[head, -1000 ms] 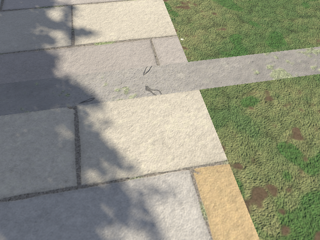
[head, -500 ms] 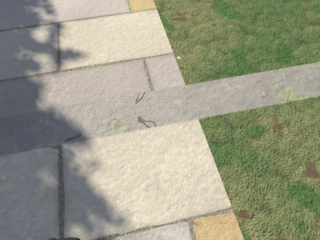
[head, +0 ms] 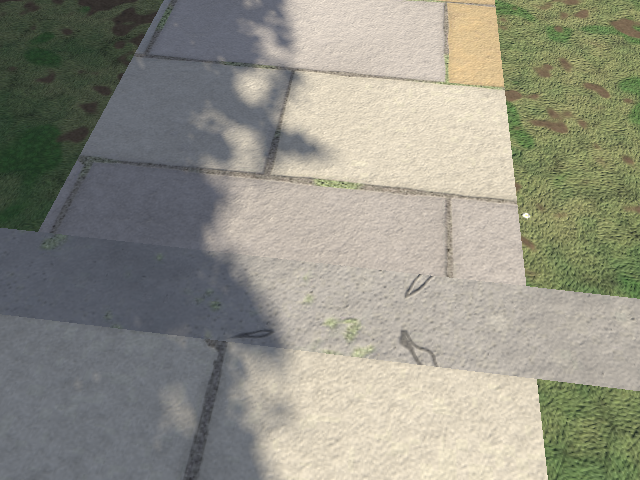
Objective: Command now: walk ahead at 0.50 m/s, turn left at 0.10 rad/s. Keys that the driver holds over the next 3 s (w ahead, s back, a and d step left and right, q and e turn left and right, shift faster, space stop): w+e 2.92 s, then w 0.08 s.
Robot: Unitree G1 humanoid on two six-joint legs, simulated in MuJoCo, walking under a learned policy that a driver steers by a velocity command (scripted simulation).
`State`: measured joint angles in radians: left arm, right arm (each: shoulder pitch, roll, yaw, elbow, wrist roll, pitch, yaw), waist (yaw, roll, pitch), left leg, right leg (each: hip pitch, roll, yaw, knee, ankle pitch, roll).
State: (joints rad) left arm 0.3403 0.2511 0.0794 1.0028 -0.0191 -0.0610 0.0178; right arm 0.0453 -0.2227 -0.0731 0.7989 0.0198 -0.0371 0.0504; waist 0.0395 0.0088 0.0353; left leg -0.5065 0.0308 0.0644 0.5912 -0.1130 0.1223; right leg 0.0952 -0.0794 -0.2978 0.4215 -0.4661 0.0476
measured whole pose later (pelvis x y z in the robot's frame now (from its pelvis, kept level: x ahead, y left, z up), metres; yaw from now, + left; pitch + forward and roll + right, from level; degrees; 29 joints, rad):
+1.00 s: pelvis +0.54 -0.11 +0.02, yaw -30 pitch +3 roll +0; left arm 0.34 0.27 0.08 0.82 -0.02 -0.05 0.01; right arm -0.02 -0.26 -0.06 0.76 0.01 -0.11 0.01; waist 0.08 0.04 0.01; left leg -0.57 0.02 -0.08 0.49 0.03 -0.03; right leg -0.09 0.11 0.19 0.40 -0.35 -0.08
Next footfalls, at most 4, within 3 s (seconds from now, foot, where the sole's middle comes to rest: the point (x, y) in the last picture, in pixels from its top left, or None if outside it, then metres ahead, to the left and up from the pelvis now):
0.56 right None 0.45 -0.16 -0.75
1.06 left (386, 333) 0.80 -0.10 -0.75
1.60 right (551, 333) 0.82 -0.49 -0.75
2.06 left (578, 230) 1.14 -0.62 -0.75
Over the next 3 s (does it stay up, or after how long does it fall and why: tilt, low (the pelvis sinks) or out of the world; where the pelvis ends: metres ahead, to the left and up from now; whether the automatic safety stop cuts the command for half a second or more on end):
stays up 1.02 -1.02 0.02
